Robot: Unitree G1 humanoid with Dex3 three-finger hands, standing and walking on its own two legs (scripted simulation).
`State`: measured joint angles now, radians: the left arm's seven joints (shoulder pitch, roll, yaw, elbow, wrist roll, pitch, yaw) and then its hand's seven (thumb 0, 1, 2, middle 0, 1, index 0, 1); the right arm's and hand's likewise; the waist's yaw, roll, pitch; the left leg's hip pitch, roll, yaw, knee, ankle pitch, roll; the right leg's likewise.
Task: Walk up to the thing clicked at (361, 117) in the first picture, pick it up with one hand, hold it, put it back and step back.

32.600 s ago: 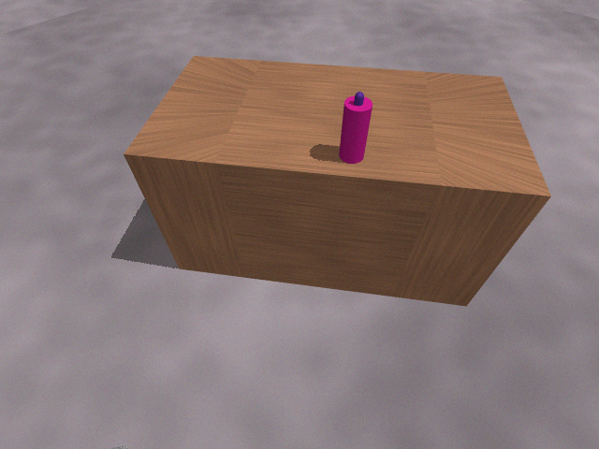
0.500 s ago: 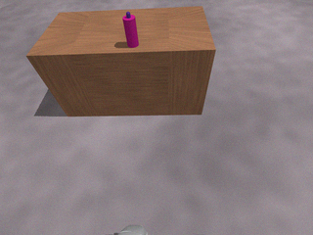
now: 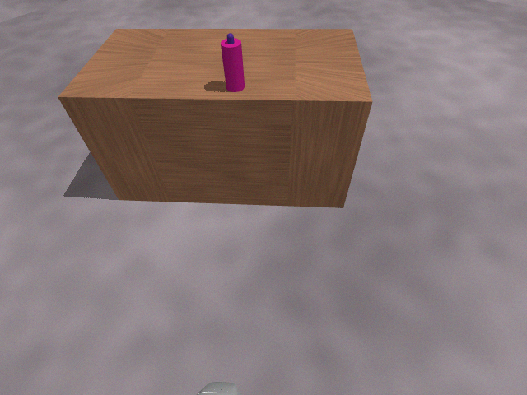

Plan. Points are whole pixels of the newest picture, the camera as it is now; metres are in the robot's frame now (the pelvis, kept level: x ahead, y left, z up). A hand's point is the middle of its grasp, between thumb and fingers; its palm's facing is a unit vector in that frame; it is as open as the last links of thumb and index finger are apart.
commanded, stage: step back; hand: left
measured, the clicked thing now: (232, 62) +1.10 +0.15 -0.07
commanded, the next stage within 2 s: stand in 0.40 s
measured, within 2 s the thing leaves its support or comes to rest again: neither
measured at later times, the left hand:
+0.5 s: hand out of the picture +0.12 +0.29 -0.14, palm faces -0.01 -0.93 -0.36, open 7.4 cm
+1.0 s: hand out of the picture +0.10 +0.27 -0.14, palm faces -0.06 -0.94 -0.34, open 7.4 cm
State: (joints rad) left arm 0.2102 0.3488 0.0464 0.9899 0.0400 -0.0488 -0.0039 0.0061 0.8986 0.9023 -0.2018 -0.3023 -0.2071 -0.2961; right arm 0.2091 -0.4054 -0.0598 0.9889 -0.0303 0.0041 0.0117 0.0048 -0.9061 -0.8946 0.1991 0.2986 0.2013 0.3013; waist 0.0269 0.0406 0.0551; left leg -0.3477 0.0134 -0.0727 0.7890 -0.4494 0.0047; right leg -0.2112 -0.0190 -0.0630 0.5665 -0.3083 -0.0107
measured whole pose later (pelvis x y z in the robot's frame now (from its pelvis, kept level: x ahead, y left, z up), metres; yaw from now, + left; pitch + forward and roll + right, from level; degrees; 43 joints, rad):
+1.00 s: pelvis +0.02 +0.01 +0.02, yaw -1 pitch -2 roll +0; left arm 0.09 0.35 0.00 1.15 0.01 -0.02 -0.01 0.01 0.90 0.90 -0.20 -0.30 -0.20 -0.30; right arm 0.10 -0.35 -0.02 1.17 -0.01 -0.01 0.01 0.00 -0.91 -0.89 0.20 0.30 0.20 0.30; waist -0.02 0.00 0.06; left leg -0.14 0.03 0.00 0.32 -0.14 -0.03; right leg -0.08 -0.02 -0.03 0.31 -0.20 0.02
